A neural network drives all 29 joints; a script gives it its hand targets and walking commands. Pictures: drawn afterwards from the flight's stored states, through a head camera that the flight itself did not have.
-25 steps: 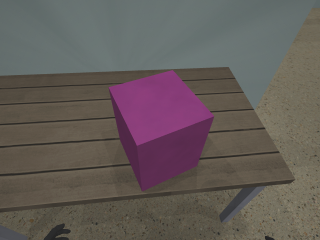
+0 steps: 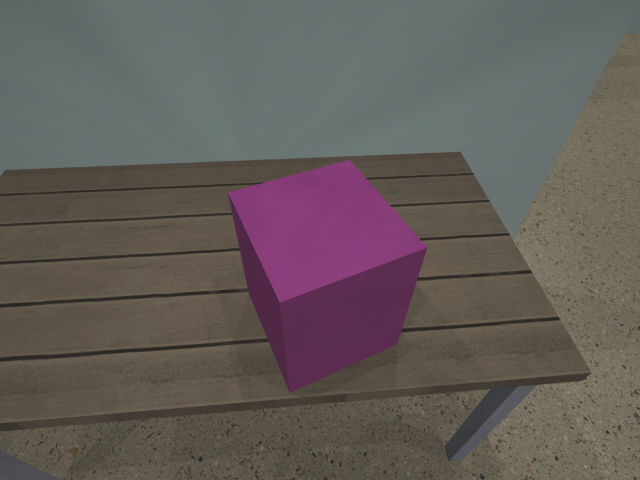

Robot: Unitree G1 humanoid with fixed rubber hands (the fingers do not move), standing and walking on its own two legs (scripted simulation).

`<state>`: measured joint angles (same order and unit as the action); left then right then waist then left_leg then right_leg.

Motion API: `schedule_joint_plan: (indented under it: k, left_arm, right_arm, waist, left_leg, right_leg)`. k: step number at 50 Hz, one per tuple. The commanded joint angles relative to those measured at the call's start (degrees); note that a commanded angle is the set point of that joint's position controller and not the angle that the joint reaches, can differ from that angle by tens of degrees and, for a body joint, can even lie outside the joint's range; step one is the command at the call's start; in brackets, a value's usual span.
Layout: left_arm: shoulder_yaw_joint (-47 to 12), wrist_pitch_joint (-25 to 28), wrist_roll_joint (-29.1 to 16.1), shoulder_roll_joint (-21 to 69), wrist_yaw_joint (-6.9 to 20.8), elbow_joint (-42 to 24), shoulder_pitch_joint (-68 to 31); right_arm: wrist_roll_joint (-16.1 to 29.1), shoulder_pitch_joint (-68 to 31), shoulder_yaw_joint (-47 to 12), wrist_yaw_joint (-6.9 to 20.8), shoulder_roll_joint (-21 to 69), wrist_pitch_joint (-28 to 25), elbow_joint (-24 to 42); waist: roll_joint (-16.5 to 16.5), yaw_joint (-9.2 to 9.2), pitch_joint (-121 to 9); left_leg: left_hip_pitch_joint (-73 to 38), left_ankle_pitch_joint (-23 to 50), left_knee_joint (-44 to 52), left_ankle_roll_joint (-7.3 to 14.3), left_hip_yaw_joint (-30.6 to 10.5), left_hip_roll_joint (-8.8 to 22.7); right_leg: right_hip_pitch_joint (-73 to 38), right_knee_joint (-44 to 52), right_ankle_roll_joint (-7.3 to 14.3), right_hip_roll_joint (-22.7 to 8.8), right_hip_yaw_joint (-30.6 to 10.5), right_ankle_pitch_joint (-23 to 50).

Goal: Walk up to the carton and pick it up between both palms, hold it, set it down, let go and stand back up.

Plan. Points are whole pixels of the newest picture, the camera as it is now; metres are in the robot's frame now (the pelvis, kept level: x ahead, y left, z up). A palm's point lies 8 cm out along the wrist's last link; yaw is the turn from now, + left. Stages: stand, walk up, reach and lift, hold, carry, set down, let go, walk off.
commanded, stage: stand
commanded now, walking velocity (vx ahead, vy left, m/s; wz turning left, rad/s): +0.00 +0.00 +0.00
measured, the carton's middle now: (319, 275) +0.43 +0.02 -0.01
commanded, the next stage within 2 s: walk up in 0.58 s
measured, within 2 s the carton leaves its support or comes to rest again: neither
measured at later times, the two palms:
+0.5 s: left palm out of the picture +0.08 +0.29 -0.11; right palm out of the picture +0.08 -0.30 -0.11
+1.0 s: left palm out of the picture +0.09 +0.30 -0.11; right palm out of the picture +0.09 -0.32 -0.10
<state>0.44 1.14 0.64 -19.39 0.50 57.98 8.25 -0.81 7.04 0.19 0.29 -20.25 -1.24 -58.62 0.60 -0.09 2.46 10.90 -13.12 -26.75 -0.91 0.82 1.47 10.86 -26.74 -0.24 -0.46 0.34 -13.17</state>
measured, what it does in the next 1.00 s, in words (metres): stands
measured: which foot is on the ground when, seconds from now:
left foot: down 0.00-1.00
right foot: down 0.00-1.00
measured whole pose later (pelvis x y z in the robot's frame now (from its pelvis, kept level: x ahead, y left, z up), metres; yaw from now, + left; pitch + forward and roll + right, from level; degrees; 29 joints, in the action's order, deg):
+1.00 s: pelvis +0.02 -0.01 +0.00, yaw +2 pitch -1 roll +0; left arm 2.9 -1.1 1.7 -21.0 1.5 59.2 6.8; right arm -1.1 8.6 1.0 -1.1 -21.6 -1.5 -60.8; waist -1.0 -0.4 3.1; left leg 10.1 -12.0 -23.0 -1.7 -1.0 1.7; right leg 9.7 -23.6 0.5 -0.4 2.3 -13.0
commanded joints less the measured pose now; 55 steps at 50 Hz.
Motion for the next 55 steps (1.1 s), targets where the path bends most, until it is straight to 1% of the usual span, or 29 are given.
schedule_joint_plan:
  k: [1, 3, 4, 5, 6, 9, 11, 12, 14, 17, 18, 20, 21, 22, 24, 25, 30, 31, 36, 37, 38, 39, 42, 43, 45, 49, 51, 52, 55]
  left_arm:
    - [2.7, 1.4, 0.29, -12.08, -0.64, -2.16, -3.61]
    - [2.77, 1.37, -0.03, -12.51, -0.53, -1.71, -3.19]
    - [2.38, 1.49, 0.09, -11.75, -0.54, -2.31, -2.63]
    - [3.19, 1.5, -0.18, -13.88, -0.51, -1.56, -3.56]
    - [2.72, 1.48, -0.04, -12.35, -0.57, -1.47, -2.57]
    - [2.63, 1.34, 0.09, -13.26, -0.76, -1.08, -4.48]
    - [2.09, 1.29, -0.1, -11.06, -0.68, -0.21, -2.71]
    - [3.22, 1.36, 0.09, -13.81, -0.89, -0.37, -4.45]
    - [2.4, 1.2, -0.44, -11.69, -0.95, -0.14, -3.33]
    - [2.61, 0.96, 0.14, -12.97, -0.65, -0.04, -4.69]
    - [2.31, 1.04, 0.15, -11.02, -0.75, 0.46, -2.75]
    - [2.17, 1.2, -0.1, -10.81, -0.81, 0.61, -3.61]
    - [3.25, 1.17, -0.03, -13.4, -1.01, 0.59, -3.74]
    - [2.81, 0.97, 0.31, -12.31, -1.19, 0.42, -4.48]
    - [3.2, 1.0, -0.14, -14.19, -0.99, 0.6, -4.06]
    - [2.24, 1.06, -0.33, -11.54, -0.81, 1.25, -2.94]
    - [1.98, 1.14, 0.05, -11.59, -1.1, 0.65, -4.87]
    - [2.16, 1.18, -0.33, -11.91, -0.98, 1.66, -3.25]
    - [2.03, 1.12, 0.31, -11.27, -1.06, 1.08, -4.72]
    - [2.28, 1.1, -0.07, -11.23, -0.95, 1.27, -2.94]
    - [2.16, 0.95, -0.11, -11.86, -0.91, 1.55, -3.97]
    - [3.95, -0.1, 1.09, -13.47, -0.27, -1.01, -5.41]
    - [4.12, -1.01, 0.99, -11.82, 0.28, -1.31, -3.47]
    - [4.36, -1.39, 1.13, -11.73, 0.57, -0.95, -2.7]
    - [4.4, -1.59, 0.94, -11.24, 0.78, -1.35, -1.16]
    - [5.25, -1.33, 1.33, -13.0, 0.93, -3.07, -2.37]
    - [5.38, -1.25, 1.32, -13.61, 0.89, -3.71, -2.49]
    - [5.14, -1.16, 1.22, -13.0, 0.93, -4.23, -3.91]
    - [5.78, -1.51, 1.3, -13.86, 0.78, -5.24, -4.13]
  right_arm:
    - [-0.35, -5.16, 1.87, -0.4, -9.95, -1.05, 2.62]
    - [-0.03, -2.5, 2.42, -0.21, -10.58, -1.13, 1.51]
    - [0.17, -3.28, 2.27, -0.46, -10.61, -1.06, 1.37]
    - [0.13, -3.04, 1.42, -0.4, -8.96, -1.02, 1.34]
    - [0.2, -3.37, 2.4, -0.36, -11.01, -1.2, 1.28]
    - [0.34, -2.25, 1.98, -0.42, -9.89, -0.73, 0.46]
    - [0.29, -2.73, 2.6, -0.9, -12.33, -0.92, 0.51]
    - [0.42, -2.72, 1.49, -0.77, -9.04, -0.4, -0.16]
    - [0.34, -4.05, 2.11, -0.26, -10.78, -0.63, 0.22]
    - [0.15, -4.28, 1.83, -0.51, -9.86, -0.89, -0.59]
    - [0.12, -3.5, 2.1, -0.6, -11.15, -0.89, -0.6]
    - [0.29, -2.63, 1.81, -0.08, -10.7, -1.11, -0.56]
    - [0.15, -3.29, 1.94, -0.15, -10.89, -0.96, -0.32]
    - [-0.02, -3.47, 2.18, -0.47, -10.85, -0.74, -0.86]
    - [0.14, -3.74, 2.01, -0.31, -10.63, -0.55, -0.7]
    - [0.46, -3.56, 2.18, -0.64, -12.15, -0.59, -0.97]
    - [0.73, -2.95, 2.06, -0.71, -10.57, -0.58, -1.17]
    - [-0.12, -2.42, 2.41, -0.71, -11.65, -0.53, -1.75]
    - [0.18, -3.48, 2.38, -0.96, -11.81, -0.47, -1.03]
    - [0.03, -4.39, 2.41, -1.13, -11.86, -0.67, -1.13]
    - [0.27, -4.59, 2.79, -0.89, -12.99, -0.46, -0.99]
    - [0.23, -0.29, 3.56, -1.27, -14.67, -1.14, 0.03]
    - [0.04, -0.21, 3.63, -1.64, -15.26, -1.4, 0.3]
    - [-0.37, -1.53, 3.61, -1.9, -14.92, -1.48, 0.95]
    - [-0.26, -2.26, 3.74, -2.2, -14.74, -1.26, 2.09]
    - [-0.19, 0.1, 2.85, -2.22, -13.47, -1.43, 3.51]
    - [-0.03, 1.76, 3.01, -2.23, -13.31, -1.39, 3.91]
    - [0.0, 1.87, 3.3, -2.39, -13.48, -1.38, 3.8]
    - [0.48, 2.52, 3.24, -2.56, -13.95, -1.37, 4.37]
  waist:
    - [-1.44, -1.08, -2.21]
    - [0.34, 0.21, -3.77]
    - [1.03, -0.39, -2.6]
    - [-2.71, -0.07, -3.96]
    - [0.26, 0.33, -5.38]
    - [-1.35, 0.48, -1.95]
    - [2.52, 0.43, -3.34]
    - [-2.44, 0.34, -2.75]
    - [0.62, -0.02, -3.33]
    - [-1.39, -0.22, -4.45]
    - [0.83, -0.64, -3.06]
    - [-0.04, 0.5, -4.75]
    - [-1.27, -0.39, -4.45]
    - [0.16, 0.53, -3.49]
    - [-2.73, -0.04, -4.19]
    - [-0.49, -0.53, -4.37]
    - [-1.28, 0.84, -2.92]
    - [-1.22, 0.23, -2.13]
    - [1.9, 0.73, -3.95]
    - [1.79, -0.82, -4.28]
    - [1.46, 0.0, -3.89]
    - [-2.29, 0.51, -3.92]
    - [-0.25, 0.0, -2.0]
    - [0.25, -0.84, -1.83]
    - [1.9, -1.43, -0.8]
    - [1.79, -0.14, -4.94]
    - [-2.33, 0.03, -6.12]
    - [-0.97, 0.35, -6.36]
    - [-2.23, 0.16, -6.68]
  left_leg:
    - [-1.17, 3.66, 7.44, 2.77, -5.03, 5.26]
    - [-3.07, 4.37, 7.6, 2.48, -4.52, 4.62]
    - [-1.6, 3.82, 8.02, 2.99, -4.72, 5.31]
    - [-2.77, 5.02, 7.79, 2.44, -5.04, 5.31]
    - [-4.5, 4.98, 7.38, 2.86, -4.68, 5.69]
    - [-2.02, 5.8, 8.61, 2.34, -4.93, 5.55]
    - [-2.53, 4.84, 8.77, 2.25, -4.61, 5.2]
    - [-2.9, 5.68, 9.2, 2.02, -4.66, 5.72]
    - [-2.11, 3.79, 9.76, 2.24, -5.53, 5.38]
    - [-3.18, 5.79, 9.21, 1.93, -4.55, 5.84]
    - [-1.8, 5.75, 8.44, 2.52, -4.16, 5.85]
    - [-2.9, 6.51, 9.51, 2.13, -4.78, 5.57]
    - [-3.11, 7.75, 9.36, 1.5, -4.44, 5.41]
    - [-2.79, 7.01, 8.94, 2.15, -4.35, 5.43]
    - [-3.94, 8.55, 9.78, 2.1, -4.96, 5.75]
    - [-4.06, 8.09, 9.0, 2.28, -4.61, 5.87]
    - [-4.38, 5.97, 9.79, 2.24, -4.98, 5.91]
    - [-4.52, 7.64, 9.8, 2.56, -5.34, 5.98]
    - [-3.15, 9.24, 10.5, 1.97, -4.72, 5.8]
    - [-2.64, 8.04, 10.0, 2.25, -4.46, 6.12]
    - [-3.71, 8.62, 9.52, 2.37, -4.61, 6.1]
    - [-2.83, 9.71, 9.35, 3.76, -5.43, 6.12]
    - [-1.34, 3.81, 10.85, 5.53, -9.19, 8.54]
    - [-0.98, 3.82, 10.38, 6.19, -10.75, 9.1]
    - [2.36, 0.35, 10.0, 5.47, -8.97, 7.88]
    - [1.73, 8.51, 4.26, 4.23, -5.09, 5.11]
    - [0.55, 10.49, 1.58, 3.93, -4.23, 3.86]
    - [-0.07, 9.99, 1.52, 3.89, -3.23, 3.53]
    - [-0.39, 15.92, 0.04, 4.09, -3.81, 4.21]
  right_leg:
    - [-0.64, 8.0, 2.07, -6.6, -5.03, 2.44]
    - [-1.3, 9.01, 2.64, -7.25, -6.59, 2.96]
    - [-1.97, 8.59, 2.48, -6.94, -5.71, 5.67]
    - [-1.37, 8.59, 1.77, -6.49, -5.5, 4.95]
    - [-1.9, 9.3, 2.34, -6.8, -5.21, 5.49]
    - [-2.25, 9.52, 2.19, -6.95, -5.47, 6.9]
    - [-2.54, 9.61, 2.13, -6.98, -5.84, 6.28]
    - [-1.64, 9.84, 1.9, -6.5, -4.6, 3.91]
    - [-2.85, 10.32, 1.86, -6.6, -4.57, 2.5]
    - [-3.52, 9.52, 1.73, -6.56, -4.16, 4.73]
    - [-4.06, 9.9, 1.78, -7.04, -4.98, 8.08]
    - [-5.25, 8.98, 2.16, -7.16, -4.76, 8.88]
    - [-4.42, 9.66, 1.75, -6.5, -4.15, 7.61]
    - [-4.48, 10.1, 1.86, -6.99, -4.45, 9.97]
    - [-3.7, 9.42, 1.84, -6.59, -3.93, 8.22]
    - [-3.59, 10.17, 1.62, -6.65, -4.35, 8.17]
    - [-2.15, 10.64, 1.62, -6.69, -4.63, 7.04]
    - [-2.41, 10.87, 1.68, -6.75, -4.81, 7.0]
    - [-6.05, 10.0, 1.45, -7.24, -4.28, 11.0]
    - [-6.67, 10.79, 1.58, -7.46, -4.66, 11.61]
    - [-5.3, 10.53, 1.89, -7.24, -4.69, 10.93]
    - [-4.19, 7.17, 2.35, -4.7, -1.35, 5.98]
    - [-0.91, 5.96, 1.99, -3.68, -0.38, -2.84]
    - [-0.45, 5.81, 1.66, -3.68, -0.7, -1.64]
    - [-1.14, 6.83, 2.27, -4.1, -1.49, -3.2]
    - [-4.57, 6.46, 3.74, -6.44, -3.23, 4.75]
    - [-4.72, 7.35, 4.26, -7.68, -4.01, 6.02]
    - [-4.77, 7.08, 4.83, -8.18, -4.47, 6.37]
    - [-5.22, 3.4, 4.61, -7.3, -2.36, 12.32]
